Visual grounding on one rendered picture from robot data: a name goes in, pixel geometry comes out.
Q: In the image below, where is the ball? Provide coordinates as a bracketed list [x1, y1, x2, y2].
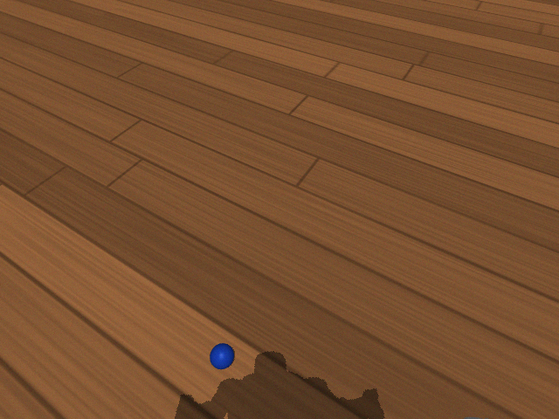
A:
[210, 343, 234, 369]

